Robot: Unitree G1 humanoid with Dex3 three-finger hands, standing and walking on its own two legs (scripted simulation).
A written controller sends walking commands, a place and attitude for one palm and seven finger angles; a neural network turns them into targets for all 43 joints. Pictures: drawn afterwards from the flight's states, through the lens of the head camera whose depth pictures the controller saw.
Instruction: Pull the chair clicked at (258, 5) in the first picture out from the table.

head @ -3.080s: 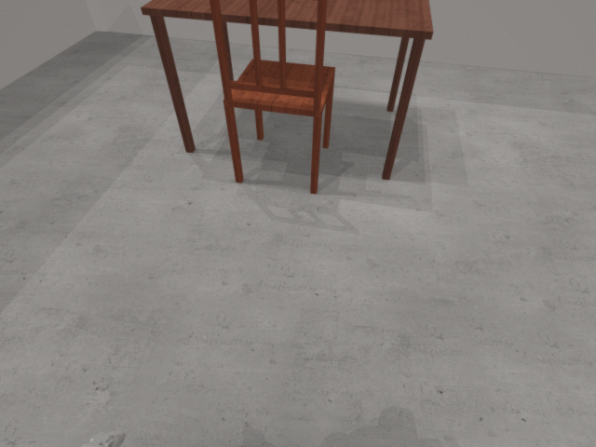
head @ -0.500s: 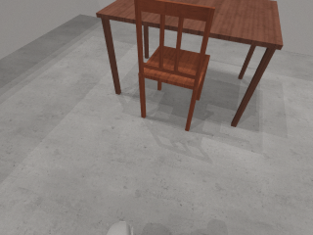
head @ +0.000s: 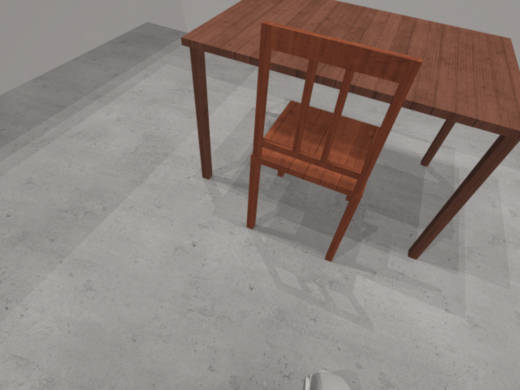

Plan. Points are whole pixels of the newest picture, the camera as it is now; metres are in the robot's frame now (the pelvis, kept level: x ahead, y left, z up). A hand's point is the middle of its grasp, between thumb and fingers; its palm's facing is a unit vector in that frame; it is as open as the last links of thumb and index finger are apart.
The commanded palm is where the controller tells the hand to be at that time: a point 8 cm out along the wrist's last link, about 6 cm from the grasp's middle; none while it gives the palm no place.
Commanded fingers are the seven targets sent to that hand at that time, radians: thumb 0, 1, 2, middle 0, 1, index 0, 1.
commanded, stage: turn to face it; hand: left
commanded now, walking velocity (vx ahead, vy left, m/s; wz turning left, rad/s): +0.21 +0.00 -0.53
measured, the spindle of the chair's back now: (303, 110) +0.90 -0.07 -0.07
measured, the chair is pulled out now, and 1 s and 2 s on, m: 0.00 0.00 0.00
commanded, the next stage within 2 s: take the last steps up to it in 0.74 s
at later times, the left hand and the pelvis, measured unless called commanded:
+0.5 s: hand (210, 334) +0.25 +0.11 -0.17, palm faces -0.18 -0.95 -0.25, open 7.3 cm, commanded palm none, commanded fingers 0.00 0.90 0.90 -0.20 -0.30 -0.20 -0.30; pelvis +0.13 -0.06 -0.01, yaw -12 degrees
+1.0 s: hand (187, 326) +0.26 +0.16 -0.18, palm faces -0.33 -0.93 -0.19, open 7.4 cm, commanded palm none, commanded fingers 0.00 0.90 0.90 -0.20 -0.30 -0.20 -0.30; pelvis +0.17 -0.02 +0.00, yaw -22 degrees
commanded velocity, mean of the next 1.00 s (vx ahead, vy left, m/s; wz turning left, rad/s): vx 0.06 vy -0.01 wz -0.32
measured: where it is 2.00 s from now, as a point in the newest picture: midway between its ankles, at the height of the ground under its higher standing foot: (305, 358)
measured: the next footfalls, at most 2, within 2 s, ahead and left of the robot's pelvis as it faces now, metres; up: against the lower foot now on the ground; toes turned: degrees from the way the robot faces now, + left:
right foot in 0.26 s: +0.24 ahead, -0.15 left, +0.00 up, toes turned -15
left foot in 0.76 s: +0.22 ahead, +0.07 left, +0.00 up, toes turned -14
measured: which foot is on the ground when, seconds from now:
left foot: down 0.00-0.28, up 0.30-0.74, down 0.76-1.00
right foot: up 0.00-0.24, down 0.26-0.76, up 0.78-1.00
